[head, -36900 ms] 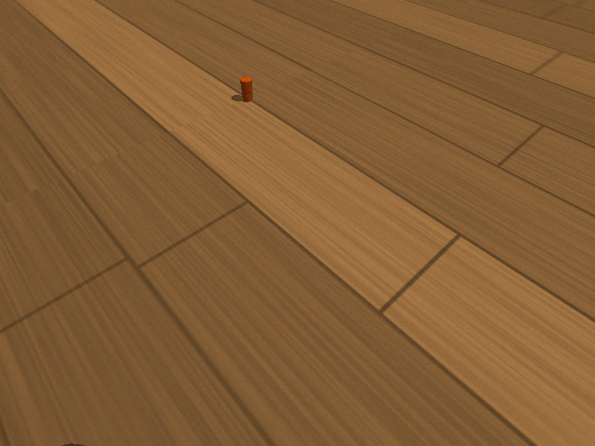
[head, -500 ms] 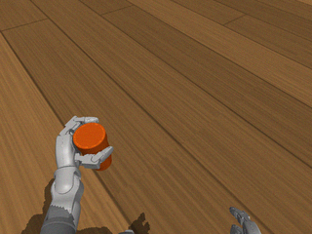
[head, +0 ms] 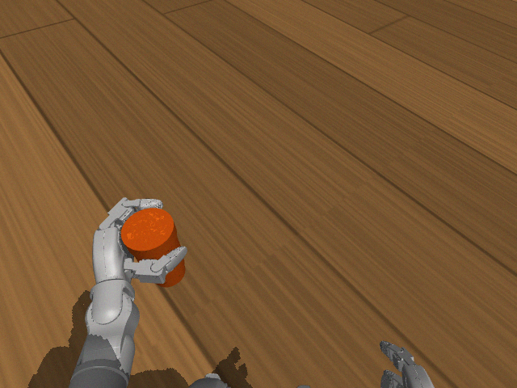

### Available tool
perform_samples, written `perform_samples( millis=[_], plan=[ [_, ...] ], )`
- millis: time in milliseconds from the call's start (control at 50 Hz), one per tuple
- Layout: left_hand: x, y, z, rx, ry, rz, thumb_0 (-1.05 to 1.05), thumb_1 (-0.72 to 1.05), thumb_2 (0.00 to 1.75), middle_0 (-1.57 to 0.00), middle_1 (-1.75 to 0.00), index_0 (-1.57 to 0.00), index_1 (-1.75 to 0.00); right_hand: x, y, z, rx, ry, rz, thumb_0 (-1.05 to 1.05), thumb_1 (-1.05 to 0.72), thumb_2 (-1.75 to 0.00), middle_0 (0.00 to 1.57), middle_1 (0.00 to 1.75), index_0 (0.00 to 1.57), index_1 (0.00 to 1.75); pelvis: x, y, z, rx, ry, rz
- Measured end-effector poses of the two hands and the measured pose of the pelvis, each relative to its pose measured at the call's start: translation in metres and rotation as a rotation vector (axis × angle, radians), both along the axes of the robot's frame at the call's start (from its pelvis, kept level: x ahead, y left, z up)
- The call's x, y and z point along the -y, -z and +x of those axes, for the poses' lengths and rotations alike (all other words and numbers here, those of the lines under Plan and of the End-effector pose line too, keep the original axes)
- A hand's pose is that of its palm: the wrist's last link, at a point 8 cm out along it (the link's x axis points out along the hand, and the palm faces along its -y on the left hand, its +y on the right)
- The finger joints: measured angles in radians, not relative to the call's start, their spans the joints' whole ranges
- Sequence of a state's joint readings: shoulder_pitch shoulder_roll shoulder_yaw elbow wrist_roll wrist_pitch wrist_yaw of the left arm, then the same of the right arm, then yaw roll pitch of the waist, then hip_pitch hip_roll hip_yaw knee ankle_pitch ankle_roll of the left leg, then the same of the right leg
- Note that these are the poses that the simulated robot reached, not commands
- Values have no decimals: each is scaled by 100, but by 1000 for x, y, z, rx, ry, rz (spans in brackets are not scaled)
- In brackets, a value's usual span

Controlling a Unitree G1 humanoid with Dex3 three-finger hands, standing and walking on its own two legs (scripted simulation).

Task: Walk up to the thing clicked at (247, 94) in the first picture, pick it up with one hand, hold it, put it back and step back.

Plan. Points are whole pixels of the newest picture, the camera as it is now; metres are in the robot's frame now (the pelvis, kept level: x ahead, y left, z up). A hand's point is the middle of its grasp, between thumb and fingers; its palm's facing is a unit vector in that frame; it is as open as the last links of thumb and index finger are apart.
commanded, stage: crouch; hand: left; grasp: from the side
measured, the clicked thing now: (159, 252) +0.33 +0.17 +0.00
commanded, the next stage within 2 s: lower in 1.82 s
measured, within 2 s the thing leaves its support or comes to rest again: neither
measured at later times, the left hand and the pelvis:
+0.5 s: hand (166, 276) +0.38 +0.21 -0.21, palm faces +0.29 -0.96 +0.01, open 10.0 cm; pelvis -0.03 +0.00 -0.18, yaw -3 degrees
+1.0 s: hand (171, 300) +0.39 +0.23 -0.41, palm faces +0.28 -0.96 +0.01, open 10.1 cm; pelvis -0.08 +0.00 -0.35, yaw -8 degrees
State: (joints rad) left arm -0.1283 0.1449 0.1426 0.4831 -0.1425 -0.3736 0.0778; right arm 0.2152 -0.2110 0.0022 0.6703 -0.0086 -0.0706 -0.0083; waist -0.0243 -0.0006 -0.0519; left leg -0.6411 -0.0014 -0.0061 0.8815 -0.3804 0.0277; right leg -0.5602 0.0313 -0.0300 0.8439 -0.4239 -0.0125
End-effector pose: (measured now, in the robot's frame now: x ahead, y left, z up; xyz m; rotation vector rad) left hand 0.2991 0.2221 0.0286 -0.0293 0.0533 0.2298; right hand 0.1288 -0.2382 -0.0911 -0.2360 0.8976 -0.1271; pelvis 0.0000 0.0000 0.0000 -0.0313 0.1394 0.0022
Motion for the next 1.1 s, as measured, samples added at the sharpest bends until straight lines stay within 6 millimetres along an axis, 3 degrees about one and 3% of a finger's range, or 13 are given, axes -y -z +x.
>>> perform_samples(
  millis=[180, 400, 560, 780, 940, 1100],
  plan=[
    [-11, 70, 5, -7, -25, 10, 2, -30, 96, -74, -97, -71, -96, 11, 40, -18, -88, -23, -36, 1, -90, -90, 20, 30, 20, 30, 3, 38, -13, -134, 1, -6],
    [-24, 185, 42, 36, -22, 35, 2, -30, 96, -75, -97, -71, -96, 26, 151, -40, -211, -29, -53, 1, -90, -90, 20, 30, 20, 30, 4, 140, -25, -351, 26, -28],
    [-35, 263, 38, 11, -76, 30, 2, -31, 97, -75, -98, -71, -96, 20, 222, -54, -305, -52, -20, 1, -92, -91, 20, 30, 20, 30, 5, 197, -37, -432, 51, -31],
    [-60, 360, 43, 29, -83, 39, 1, -32, 99, -75, -99, -71, -97, 29, 297, -84, -372, -85, -91, 1, -93, -91, 20, 30, 20, 30, 6, 282, -66, -453, 75, -51],
    [-55, 420, 53, 14, -28, 24, 1, -35, 102, -75, -100, -71, -99, 33, 342, -115, -411, -71, -132, 1, -93, -91, 20, 30, 20, 30, 2, 335, -80, -417, 99, -63],
    [-62, 458, 62, 6, -52, 37, 1, -36, 103, -75, -100, -72, -99, 32, 374, -147, -492, -57, -138, 1, -93, -91, 20, 30, 20, 30, 3, 368, -84, -388, 118, -68]
  ],
)
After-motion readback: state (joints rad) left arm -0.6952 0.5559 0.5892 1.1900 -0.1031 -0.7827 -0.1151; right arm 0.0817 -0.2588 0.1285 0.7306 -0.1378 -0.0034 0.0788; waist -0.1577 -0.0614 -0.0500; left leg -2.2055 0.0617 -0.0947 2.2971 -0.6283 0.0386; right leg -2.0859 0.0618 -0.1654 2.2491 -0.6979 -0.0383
